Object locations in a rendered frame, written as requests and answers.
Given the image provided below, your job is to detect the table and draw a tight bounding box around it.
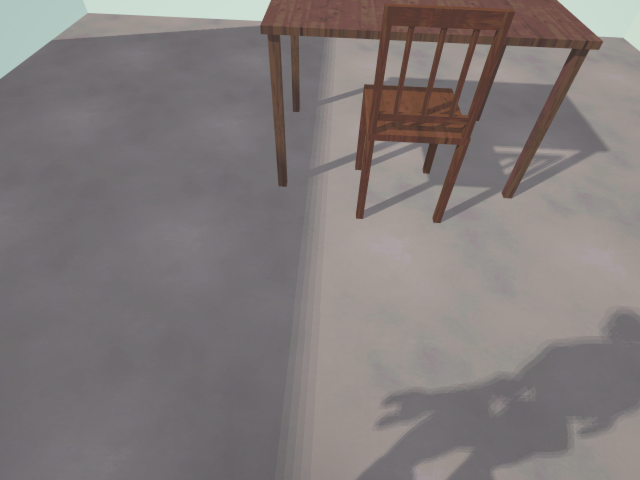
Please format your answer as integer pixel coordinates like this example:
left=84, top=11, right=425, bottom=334
left=260, top=0, right=603, bottom=198

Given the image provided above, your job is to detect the chair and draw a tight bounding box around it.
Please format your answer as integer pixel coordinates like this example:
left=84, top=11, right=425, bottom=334
left=355, top=3, right=515, bottom=223

